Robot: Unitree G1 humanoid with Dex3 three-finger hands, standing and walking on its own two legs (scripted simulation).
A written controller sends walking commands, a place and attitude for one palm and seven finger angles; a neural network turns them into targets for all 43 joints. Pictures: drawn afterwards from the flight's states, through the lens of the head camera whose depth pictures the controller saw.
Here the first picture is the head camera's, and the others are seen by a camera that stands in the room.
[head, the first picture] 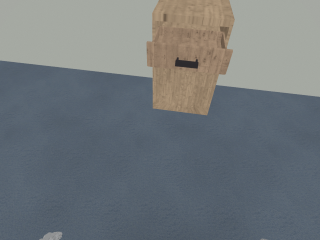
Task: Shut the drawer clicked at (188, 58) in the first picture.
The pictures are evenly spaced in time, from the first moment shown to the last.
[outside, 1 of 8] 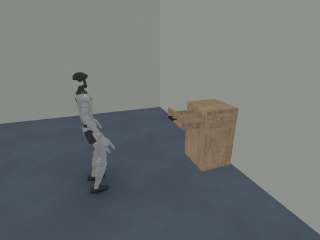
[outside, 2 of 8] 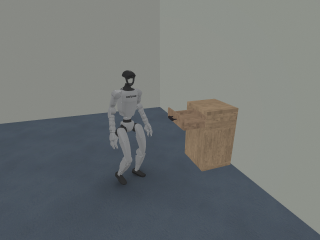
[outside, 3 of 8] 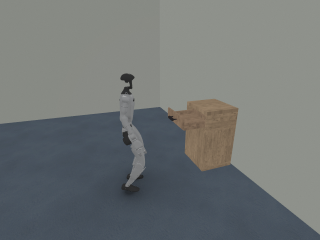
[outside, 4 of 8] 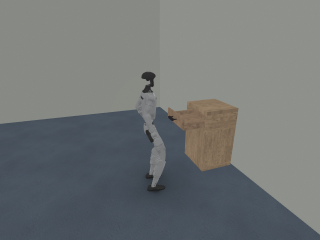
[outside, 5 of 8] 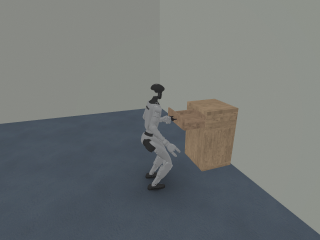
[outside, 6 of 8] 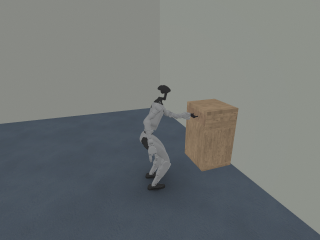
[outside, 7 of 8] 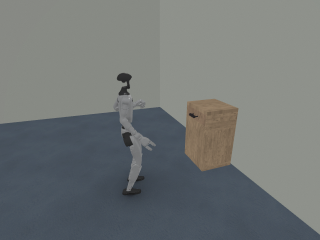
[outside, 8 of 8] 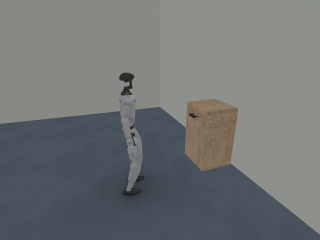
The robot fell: no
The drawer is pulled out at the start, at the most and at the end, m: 0.30 0.30 0.00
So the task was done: yes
